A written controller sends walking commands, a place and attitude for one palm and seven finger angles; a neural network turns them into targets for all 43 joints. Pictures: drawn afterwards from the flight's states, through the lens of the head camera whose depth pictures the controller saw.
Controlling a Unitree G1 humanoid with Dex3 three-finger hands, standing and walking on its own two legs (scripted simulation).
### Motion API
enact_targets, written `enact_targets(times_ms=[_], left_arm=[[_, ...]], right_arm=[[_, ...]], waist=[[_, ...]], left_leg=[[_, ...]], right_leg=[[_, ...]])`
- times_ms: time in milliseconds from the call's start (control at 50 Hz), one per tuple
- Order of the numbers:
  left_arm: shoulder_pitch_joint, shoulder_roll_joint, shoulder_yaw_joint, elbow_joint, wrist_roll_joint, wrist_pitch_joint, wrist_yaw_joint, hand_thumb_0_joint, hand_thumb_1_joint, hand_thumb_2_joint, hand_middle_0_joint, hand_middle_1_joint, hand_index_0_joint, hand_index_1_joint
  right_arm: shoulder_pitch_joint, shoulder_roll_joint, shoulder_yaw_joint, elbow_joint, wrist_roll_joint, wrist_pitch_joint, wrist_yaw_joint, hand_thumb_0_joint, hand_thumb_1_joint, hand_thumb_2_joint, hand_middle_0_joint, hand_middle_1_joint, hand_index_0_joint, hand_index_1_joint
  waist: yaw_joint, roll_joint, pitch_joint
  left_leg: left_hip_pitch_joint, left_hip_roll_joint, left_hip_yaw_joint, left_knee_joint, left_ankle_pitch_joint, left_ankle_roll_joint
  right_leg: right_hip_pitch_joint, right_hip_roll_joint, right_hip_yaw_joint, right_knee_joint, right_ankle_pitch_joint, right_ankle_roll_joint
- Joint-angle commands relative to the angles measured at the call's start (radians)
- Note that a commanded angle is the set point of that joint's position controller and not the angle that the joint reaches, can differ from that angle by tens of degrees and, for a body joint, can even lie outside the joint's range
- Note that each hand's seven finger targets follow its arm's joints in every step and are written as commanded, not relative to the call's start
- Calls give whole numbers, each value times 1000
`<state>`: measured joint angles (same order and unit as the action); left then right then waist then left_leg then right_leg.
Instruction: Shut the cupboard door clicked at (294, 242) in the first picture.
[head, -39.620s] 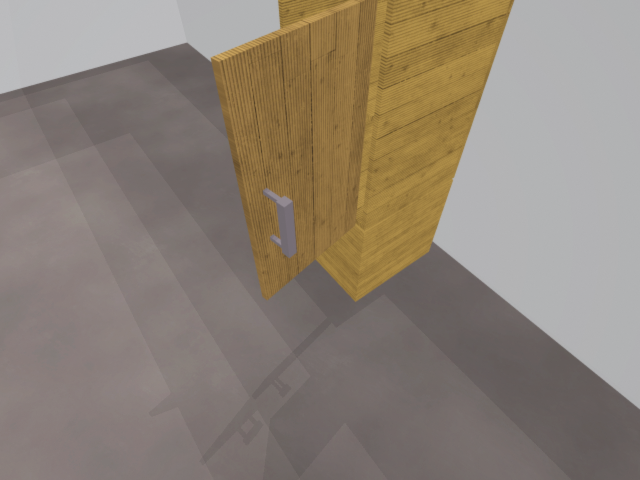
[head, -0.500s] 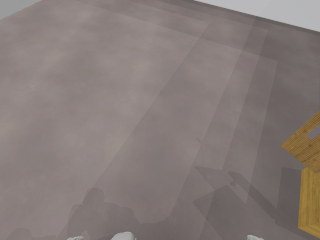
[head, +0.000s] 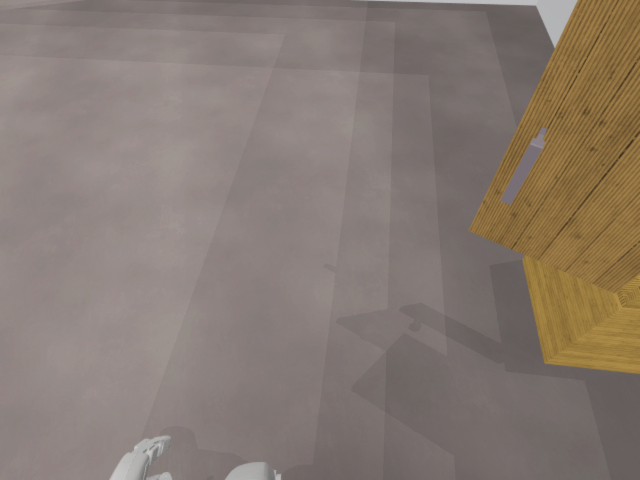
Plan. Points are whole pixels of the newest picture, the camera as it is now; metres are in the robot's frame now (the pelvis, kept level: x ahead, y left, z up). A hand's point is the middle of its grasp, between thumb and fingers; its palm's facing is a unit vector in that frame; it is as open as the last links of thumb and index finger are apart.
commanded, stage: turn to face it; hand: left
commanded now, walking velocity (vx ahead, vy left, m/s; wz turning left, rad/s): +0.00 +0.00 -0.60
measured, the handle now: (524, 166) +0.66 -0.36 -0.06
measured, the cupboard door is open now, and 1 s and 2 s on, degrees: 65 65 65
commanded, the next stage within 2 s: take the last steps up to it in 0.84 s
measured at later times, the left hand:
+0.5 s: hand (193, 443) +0.18 +0.20 -0.15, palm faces -0.26 -0.94 -0.22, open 7.4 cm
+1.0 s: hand (245, 433) +0.20 +0.13 -0.17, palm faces -0.43 -0.88 -0.19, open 7.4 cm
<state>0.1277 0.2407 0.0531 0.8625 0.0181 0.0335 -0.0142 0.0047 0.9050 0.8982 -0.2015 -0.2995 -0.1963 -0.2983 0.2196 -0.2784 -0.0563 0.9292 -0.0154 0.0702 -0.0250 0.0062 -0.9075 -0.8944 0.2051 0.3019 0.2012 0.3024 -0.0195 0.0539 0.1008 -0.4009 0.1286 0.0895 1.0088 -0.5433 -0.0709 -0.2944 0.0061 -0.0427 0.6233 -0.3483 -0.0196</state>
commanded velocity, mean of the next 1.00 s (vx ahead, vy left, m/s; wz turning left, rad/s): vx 0.02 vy -0.01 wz -0.41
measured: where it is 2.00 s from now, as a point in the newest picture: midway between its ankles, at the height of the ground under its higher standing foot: outside the picture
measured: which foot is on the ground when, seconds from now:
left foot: up 0.00-0.24, down 0.26-0.64, up 0.66-0.96, down 0.98-1.00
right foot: down 0.00-0.26, up 0.28-0.62, down 0.64-1.00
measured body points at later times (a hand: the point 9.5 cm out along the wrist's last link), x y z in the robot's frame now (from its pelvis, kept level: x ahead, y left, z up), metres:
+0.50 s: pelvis +0.03 +0.02 +0.02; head +0.08 +0.03 +0.46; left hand +0.19 +0.25 -0.13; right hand +0.03 -0.24 -0.11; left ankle +0.06 +0.13 -0.72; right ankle -0.04 -0.10 -0.66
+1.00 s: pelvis +0.06 -0.01 +0.01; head +0.09 -0.01 +0.45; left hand +0.22 +0.18 -0.15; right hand +0.00 -0.26 -0.13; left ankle +0.11 +0.09 -0.73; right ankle -0.02 -0.11 -0.72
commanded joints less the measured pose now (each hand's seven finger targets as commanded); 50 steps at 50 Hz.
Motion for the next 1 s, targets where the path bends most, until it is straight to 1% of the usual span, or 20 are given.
enact_targets(times_ms=[0,140,200,220,240,260,300,360,460,560,580,600,620,660,740,860,920,940,960,980], left_arm=[[36,192,52,-62,1,-11,28,0,900,900,-200,-300,-200,-300],[36,218,61,-58,9,-7,18,0,900,900,-200,-300,-200,-300],[-8,204,59,-63,-1,2,15,0,900,900,-200,-300,-200,-300],[13,151,50,-74,-9,8,13,0,900,900,-200,-300,-200,-300],[59,92,39,-89,-16,13,3,0,900,900,-200,-300,-200,-300],[51,123,37,-99,-3,7,2,0,900,900,-200,-300,-200,-300],[25,125,54,-74,5,10,-8,0,900,900,-200,-300,-200,-300],[23,90,47,-59,-2,20,-21,0,900,900,-200,-300,-200,-300],[-19,58,34,-67,1,25,-24,0,900,900,-200,-300,-200,-300],[58,74,30,-39,2,8,-17,0,900,900,-200,-300,-200,-300],[126,116,41,-18,6,1,-12,0,900,900,-200,-300,-200,-300],[169,219,59,-3,16,-13,2,0,900,900,-200,-300,-200,-300],[205,269,60,11,4,-15,10,0,900,900,-200,-300,-200,-300],[133,219,61,5,5,-13,31,0,900,900,-200,-300,-200,-300],[55,146,36,-10,4,-25,32,0,900,900,-200,-300,-200,-300],[82,165,47,19,12,-21,33,0,900,900,-200,-300,-200,-300],[62,147,44,28,-2,-13,33,0,900,900,-200,-300,-200,-300],[66,110,37,27,-6,-10,29,0,900,900,-200,-300,-200,-300],[94,56,27,19,-8,-5,20,0,900,900,-200,-300,-200,-300],[84,42,24,-7,-4,-3,12,0,900,900,-200,-300,-200,-300]], right_arm=[[-43,-75,-11,-116,0,-44,1,0,-900,-900,200,300,200,300],[-36,-52,-6,-127,7,-50,4,0,-900,-900,200,300,200,300],[69,-66,-9,-97,9,-63,-3,0,-900,-900,200,300,200,300],[97,-122,-16,-92,1,-76,-7,0,-900,-900,200,300,200,300],[111,-226,-34,-103,-13,-79,-9,0,-900,-900,200,300,200,300],[123,-236,-29,-119,-11,-75,-7,0,-900,-900,200,300,200,300],[54,-183,-18,-126,-19,-84,-15,0,-900,-900,200,300,200,300],[17,-134,-8,-128,-17,-83,-19,0,-900,-900,200,300,200,300],[73,-144,-24,-79,-16,-74,-10,0,-900,-900,200,300,200,300],[39,-163,-38,-62,-9,-63,2,0,-900,-900,200,300,200,300],[25,-146,-39,-64,-3,-61,6,0,-900,-900,200,300,200,300],[12,-69,-24,-93,5,-58,10,0,-900,-900,200,300,200,300],[-39,-53,-11,-123,4,-47,7,0,-900,-900,200,300,200,300],[-52,-64,-14,-101,4,-35,-6,0,-900,-900,200,300,200,300],[15,-39,-4,-42,-2,-40,4,0,-900,-900,200,300,200,300],[4,-13,2,-44,5,-48,2,0,-900,-900,200,300,200,300],[76,-11,6,-11,5,-59,-6,0,-900,-900,200,300,200,300],[107,-39,3,-1,0,-70,-8,0,-900,-900,200,300,200,300],[146,-119,-11,1,-13,-78,-7,0,-900,-900,200,300,200,300],[191,-193,-23,-7,-27,-75,-13,0,-900,-900,200,300,200,300]], waist=[[24,-212,-167],[25,-213,-143],[-32,-183,-154],[-33,-27,-178],[-22,268,-197],[-33,209,-189],[-3,155,-132],[12,106,-127],[-20,140,-144],[21,127,-153],[57,47,-162],[78,-261,-166],[107,-326,-143],[71,-325,-119],[13,-227,-158],[29,-201,-149],[-9,-192,-145],[-19,-116,-154],[-25,114,-165],[-51,223,-150]], left_leg=[[-189,-9,-81,129,103,-24],[-22,-81,-43,-232,134,-17],[205,-98,-28,-522,333,-6],[312,25,-161,-661,360,34],[388,284,-413,-715,479,147],[310,379,-463,-710,495,228],[244,304,-339,-699,626,220],[302,222,-123,-647,809,196],[319,220,-34,-621,790,195],[216,207,20,-501,654,135],[119,163,59,-403,513,84],[-88,23,139,-207,149,15],[-168,-47,42,-3,-113,5],[-227,-34,-84,156,-26,12],[-132,-36,-62,63,124,-9],[-28,-77,-35,-246,128,1],[186,-97,-20,-515,347,13],[299,-39,-72,-613,397,34],[361,146,-300,-669,405,105],[346,328,-491,-770,262,216]], right_leg=[[216,-257,273,-232,602,-173],[107,-222,346,-227,484,-168],[-15,-162,339,-143,389,-88],[-114,-67,281,-30,234,-33],[-263,64,127,209,-177,29],[-242,26,97,404,-301,35],[-276,-12,102,593,-216,56],[-272,-40,48,547,-131,79],[-162,-33,-19,292,-113,69],[85,-1,-66,-93,91,31],[216,-50,1,-211,213,10],[336,-282,291,-302,427,-72],[260,-407,408,-307,603,-175],[193,-358,413,-317,498,-205],[178,-246,204,-260,611,-161],[181,-249,277,-250,541,-180],[66,-193,260,-188,452,-110],[-20,-136,227,-139,297,-63],[-139,-8,129,19,-22,-10],[-237,47,32,237,-278,16]])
